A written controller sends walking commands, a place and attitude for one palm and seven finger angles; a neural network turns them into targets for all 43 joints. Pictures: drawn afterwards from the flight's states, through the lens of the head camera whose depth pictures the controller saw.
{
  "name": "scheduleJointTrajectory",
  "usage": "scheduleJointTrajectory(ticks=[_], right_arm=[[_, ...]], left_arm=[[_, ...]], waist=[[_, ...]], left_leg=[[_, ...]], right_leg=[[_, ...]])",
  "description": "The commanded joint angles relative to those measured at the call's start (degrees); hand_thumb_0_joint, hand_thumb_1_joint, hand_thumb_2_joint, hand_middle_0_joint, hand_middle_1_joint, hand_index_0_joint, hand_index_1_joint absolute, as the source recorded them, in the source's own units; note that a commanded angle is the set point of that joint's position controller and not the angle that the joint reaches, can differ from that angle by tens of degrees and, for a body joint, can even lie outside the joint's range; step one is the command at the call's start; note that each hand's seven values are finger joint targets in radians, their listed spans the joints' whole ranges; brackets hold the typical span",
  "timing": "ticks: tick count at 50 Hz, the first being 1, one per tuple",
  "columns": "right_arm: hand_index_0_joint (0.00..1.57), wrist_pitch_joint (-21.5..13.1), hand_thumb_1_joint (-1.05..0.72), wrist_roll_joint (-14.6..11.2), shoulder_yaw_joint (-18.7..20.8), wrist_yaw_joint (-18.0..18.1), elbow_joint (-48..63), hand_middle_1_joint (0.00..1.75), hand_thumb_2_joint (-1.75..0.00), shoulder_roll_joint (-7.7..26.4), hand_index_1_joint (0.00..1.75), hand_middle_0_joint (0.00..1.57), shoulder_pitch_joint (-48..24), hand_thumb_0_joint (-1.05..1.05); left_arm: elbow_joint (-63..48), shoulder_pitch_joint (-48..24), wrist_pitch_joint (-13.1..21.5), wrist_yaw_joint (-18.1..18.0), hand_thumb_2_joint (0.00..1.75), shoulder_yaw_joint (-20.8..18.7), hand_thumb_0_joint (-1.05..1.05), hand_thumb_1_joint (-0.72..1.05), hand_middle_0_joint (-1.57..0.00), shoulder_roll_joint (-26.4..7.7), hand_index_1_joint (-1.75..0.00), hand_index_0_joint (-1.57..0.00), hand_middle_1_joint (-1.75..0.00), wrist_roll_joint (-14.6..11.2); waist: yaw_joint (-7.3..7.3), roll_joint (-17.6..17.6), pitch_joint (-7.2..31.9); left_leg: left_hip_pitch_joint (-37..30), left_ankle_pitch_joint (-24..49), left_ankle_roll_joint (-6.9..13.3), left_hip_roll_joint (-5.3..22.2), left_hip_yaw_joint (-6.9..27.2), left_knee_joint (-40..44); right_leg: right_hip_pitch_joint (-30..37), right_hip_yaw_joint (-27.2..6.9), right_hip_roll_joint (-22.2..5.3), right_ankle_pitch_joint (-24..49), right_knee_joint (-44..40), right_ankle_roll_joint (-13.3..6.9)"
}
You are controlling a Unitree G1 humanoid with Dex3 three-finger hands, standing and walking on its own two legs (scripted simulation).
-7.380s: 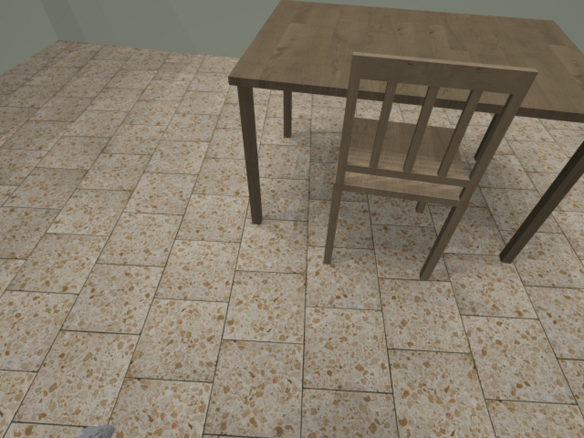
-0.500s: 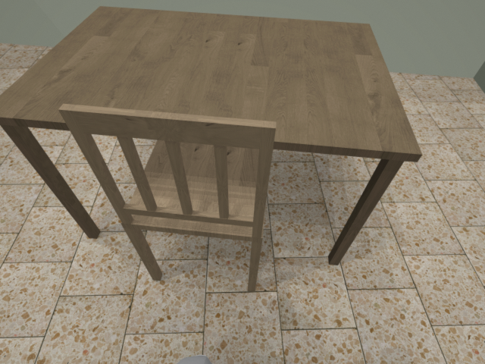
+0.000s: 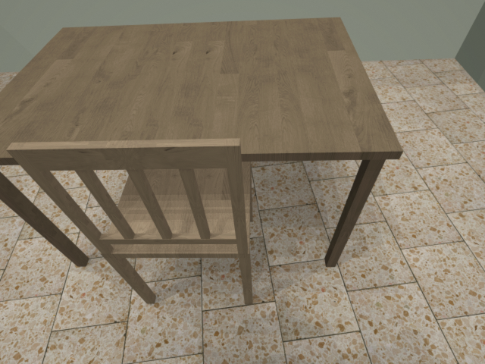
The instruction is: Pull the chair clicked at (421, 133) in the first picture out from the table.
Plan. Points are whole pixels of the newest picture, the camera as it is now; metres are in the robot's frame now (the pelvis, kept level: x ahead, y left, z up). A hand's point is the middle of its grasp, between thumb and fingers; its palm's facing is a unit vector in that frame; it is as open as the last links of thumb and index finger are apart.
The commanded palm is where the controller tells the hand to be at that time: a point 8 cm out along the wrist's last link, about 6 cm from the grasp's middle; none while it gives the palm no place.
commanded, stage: come to a stop and stand still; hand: left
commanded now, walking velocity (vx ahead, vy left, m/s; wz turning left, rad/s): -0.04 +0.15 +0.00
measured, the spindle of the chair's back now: (152, 206) +0.45 +0.25 -0.08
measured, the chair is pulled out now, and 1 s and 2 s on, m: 0.00 0.00 0.00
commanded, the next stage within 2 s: look again from close up in 1.22 s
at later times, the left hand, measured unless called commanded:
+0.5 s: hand out of the picture -0.04 +0.20 -0.17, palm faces +0.07 -0.98 -0.19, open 7.4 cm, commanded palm none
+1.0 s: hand out of the picture -0.04 +0.17 -0.17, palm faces +0.04 -0.99 -0.15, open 7.4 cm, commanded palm none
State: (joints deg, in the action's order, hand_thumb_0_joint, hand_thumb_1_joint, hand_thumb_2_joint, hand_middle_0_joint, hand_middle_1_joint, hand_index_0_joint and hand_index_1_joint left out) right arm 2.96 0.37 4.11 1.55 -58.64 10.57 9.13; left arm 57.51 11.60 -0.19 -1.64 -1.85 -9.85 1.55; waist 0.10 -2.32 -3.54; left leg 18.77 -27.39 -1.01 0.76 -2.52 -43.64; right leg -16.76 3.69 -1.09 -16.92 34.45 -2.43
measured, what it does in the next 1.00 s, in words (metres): steps on the spot: left foot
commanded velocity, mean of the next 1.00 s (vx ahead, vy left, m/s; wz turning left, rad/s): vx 0.00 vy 0.01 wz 0.00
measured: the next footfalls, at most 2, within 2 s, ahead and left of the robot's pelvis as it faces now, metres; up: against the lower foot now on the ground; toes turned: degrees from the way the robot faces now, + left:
left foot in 0.28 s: -0.03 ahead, +0.14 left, +0.00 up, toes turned +0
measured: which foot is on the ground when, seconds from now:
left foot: up 0.00-0.26, down 0.28-1.00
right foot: down 0.00-1.00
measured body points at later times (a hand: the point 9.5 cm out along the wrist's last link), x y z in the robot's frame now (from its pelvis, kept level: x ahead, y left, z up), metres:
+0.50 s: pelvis -0.03 +0.03 +0.01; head -0.04 +0.03 +0.46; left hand -0.04 +0.25 -0.15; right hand -0.05 -0.18 -0.15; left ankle -0.07 +0.14 -0.73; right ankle +0.02 -0.09 -0.73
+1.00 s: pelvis -0.01 +0.02 +0.01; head -0.01 +0.01 +0.46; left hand -0.04 +0.22 -0.15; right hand -0.05 -0.18 -0.15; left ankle -0.07 +0.14 -0.73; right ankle +0.02 -0.09 -0.73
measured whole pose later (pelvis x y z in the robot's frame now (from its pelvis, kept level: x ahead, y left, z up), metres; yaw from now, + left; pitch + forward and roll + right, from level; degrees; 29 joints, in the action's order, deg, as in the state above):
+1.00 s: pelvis -0.01 +0.02 +0.01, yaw -1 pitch -1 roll +0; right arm -1.2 0.1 0.1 2.6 -65.6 5.6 20.0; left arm 67.3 17.9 0.7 -2.0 -0.2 -5.5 0.9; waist 0.6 -0.3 -0.6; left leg 3.8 -17.1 -0.6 1.1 -2.0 -21.9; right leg -13.3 2.6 -0.6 -10.0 24.2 -0.7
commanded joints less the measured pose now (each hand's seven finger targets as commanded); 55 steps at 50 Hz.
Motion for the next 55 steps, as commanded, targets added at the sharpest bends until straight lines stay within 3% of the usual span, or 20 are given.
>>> scheduleJointTrajectory(ticks=[1,4,6,8,9,12,13,14,16,18,22,28,35,42,48,55], right_arm=[[0.20,-0.3,-0.90,0.0,0.2,-0.1,1.6,0.30,-0.90,3.0,0.30,0.20,3.9,0.00],[0.20,-0.3,-0.90,0.1,-0.1,-0.4,1.5,0.30,-0.90,3.0,0.30,0.20,4.2,0.00],[0.20,-0.6,-0.90,0.0,-0.4,-0.5,1.4,0.30,-0.90,2.6,0.30,0.20,4.0,0.00],[0.20,-1.1,-0.90,0.2,-0.8,-0.5,1.3,0.30,-0.90,1.9,0.30,0.20,5.3,0.00],[0.20,-1.3,-0.90,0.1,-1.0,-0.4,0.9,0.30,-0.90,1.7,0.30,0.20,6.6,0.00],[0.20,-2.2,-0.90,0.1,-1.6,-0.1,-1.8,0.30,-0.90,1.0,0.30,0.20,12.5,0.00],[0.20,-2.6,-0.90,0.3,-1.6,0.1,-2.0,0.30,-0.90,2.4,0.30,0.20,12.8,0.00],[0.20,-2.9,-0.90,0.7,-1.7,0.2,-1.4,0.30,-0.90,4.1,0.30,0.20,11.5,0.00],[0.20,-3.3,-0.90,0.7,-1.9,0.4,-1.3,0.30,-0.90,4.5,0.30,0.20,7.5,0.00],[0.20,-3.4,-0.90,0.5,-2.2,0.5,-1.3,0.30,-0.90,4.1,0.30,0.20,6.9,0.00],[0.20,-3.3,-0.90,0.3,-2.4,0.5,-2.5,0.30,-0.90,3.4,0.30,0.20,9.5,0.00],[0.20,-3.4,-0.90,0.1,-2.6,0.6,-4.0,0.30,-0.90,1.5,0.30,0.20,13.5,0.00],[0.20,-4.3,-0.90,-0.2,-3.2,1.0,-5.2,0.30,-0.90,0.0,0.30,0.20,15.4,0.00],[0.20,-4.7,-0.90,-0.2,-3.6,1.3,-6.0,0.30,-0.90,-0.5,0.30,0.20,16.0,0.00],[0.20,-4.6,-0.90,0.0,-3.5,1.3,-6.3,0.30,-0.90,-0.6,0.30,0.20,16.3,0.00],[0.20,-4.8,-0.90,0.0,-3.5,1.5,-6.3,0.30,-0.90,-0.2,0.30,0.20,16.5,0.00]], left_arm=[[-2.0,1.9,0.7,-1.1,0.90,-2.2,0.00,0.90,-0.20,-9.6,-0.30,-0.20,-0.30,-0.2],[-2.1,2.6,0.6,-1.2,0.90,-2.6,0.00,0.90,-0.20,-10.2,-0.30,-0.20,-0.30,0.0],[-1.5,3.2,0.4,-1.1,0.90,-2.8,0.00,0.90,-0.20,-10.5,-0.30,-0.20,-0.30,0.1],[-1.1,3.8,0.3,-1.1,0.90,-3.1,0.00,0.90,-0.20,-10.8,-0.30,-0.20,-0.30,0.2],[-0.8,3.3,0.1,-1.1,0.90,-3.0,0.00,0.90,-0.20,-10.9,-0.30,-0.20,-0.30,0.1],[-0.1,1.1,-0.1,-0.9,0.90,-2.3,0.00,0.90,-0.20,-8.6,-0.30,-0.20,-0.30,-0.6],[-0.3,0.7,-0.3,-0.7,0.90,-1.9,0.00,0.90,-0.20,-6.5,-0.30,-0.20,-0.30,-0.9],[-0.3,1.2,-0.6,-0.5,0.90,-1.5,0.00,0.90,-0.20,-4.8,-0.30,-0.20,-0.30,-1.0],[0.9,1.4,-0.9,-0.3,0.90,-1.3,0.00,0.90,-0.20,-4.0,-0.30,-0.20,-0.30,-0.5],[2.8,3.5,-0.8,-0.1,0.90,-1.0,0.00,0.90,-0.20,-4.1,-0.30,-0.20,-0.30,-0.4],[5.4,6.6,-0.4,0.0,0.90,-0.3,0.00,0.90,-0.20,-3.6,-0.30,-0.20,-0.30,-0.4],[7.0,9.3,0.5,-0.3,0.90,0.3,0.00,0.90,-0.20,-2.2,-0.30,-0.20,-0.30,-0.5],[8.5,11.4,1.5,-0.6,0.90,0.6,0.00,0.90,-0.20,-1.0,-0.30,-0.20,-0.30,-0.8],[9.2,11.6,1.7,-0.8,0.90,0.7,0.00,0.90,-0.20,-0.6,-0.30,-0.20,-0.30,-0.9],[8.9,11.2,1.8,-0.9,0.90,0.6,0.00,0.90,-0.20,-0.7,-0.30,-0.20,-0.30,-0.9],[8.5,10.1,1.9,-0.8,0.90,0.5,0.00,0.90,-0.20,-1.7,-0.30,-0.20,-0.30,-1.0]], waist=[[0.10,9.1,6.1],[1.18,10.1,4.8],[2.13,9.0,4.9],[2.45,10.0,5.2],[1.93,10.0,5.3],[-0.57,8.3,5.2],[-0.29,3.3,3.7],[0.78,-2.3,2.5],[2.12,-7.1,0.7],[2.66,-5.9,-0.9],[2.18,-1.5,-4.0],[0.80,2.7,-4.3],[0.13,3.0,-0.9],[0.24,1.3,-1.1],[0.38,2.4,-2.6],[0.18,1.2,-1.6]], left_leg=[[3.1,-1.3,-1.1,0.1,3.8,-13.6],[2.8,-0.2,-1.7,0.4,3.2,-9.4],[1.2,-0.4,-1.5,0.4,2.4,-3.2],[-0.3,0.7,-1.0,0.3,1.9,3.2],[-2.4,2.4,-0.8,0.3,1.4,7.3],[-13.7,13.2,0.3,0.2,1.4,23.4],[-13.7,14.1,1.6,3.5,5.1,25.6],[-8.3,13.7,3.3,7.7,9.6,27.5],[0.3,9.6,4.6,9.6,11.2,31.9],[1.9,6.0,4.0,8.1,9.7,32.5],[1.8,0.9,3.3,6.1,8.3,32.4],[-2.8,5.3,2.9,4.5,6.0,29.5],[-7.7,14.3,2.5,4.8,4.6,27.3],[-7.7,17.5,2.2,5.1,4.2,27.2],[-7.3,17.1,2.0,4.7,4.1,27.0],[-8.1,19.4,1.8,5.1,3.9,26.7]], right_leg=[[6.9,-14.0,-16.1,40.3,-12.5,-9.6],[6.9,-14.0,-16.1,31.7,-14.5,-9.4],[7.9,-14.8,-16.0,25.4,-16.0,-9.6],[8.1,-16.2,-15.5,19.4,-16.7,-9.1],[7.3,-15.7,-15.1,16.6,-16.7,-8.5],[0.4,-12.2,-10.2,4.6,-14.9,-3.3],[-2.2,-9.8,-6.9,0.1,-12.7,-1.2],[-0.5,-7.1,-3.5,0.0,-11.1,0.7],[6.5,-2.8,-2.0,3.8,-7.8,2.4],[8.2,-3.3,-2.4,5.4,-7.8,2.4],[7.1,-4.6,-2.9,5.2,-11.0,2.3],[3.6,-6.9,-3.6,3.6,-14.8,2.1],[4.6,-7.0,-4.3,10.0,-14.6,1.5],[6.4,-6.4,-4.4,13.2,-14.0,1.2],[6.0,-6.7,-4.6,12.8,-14.5,0.9],[7.5,-6.7,-4.7,16.3,-13.9,0.5]])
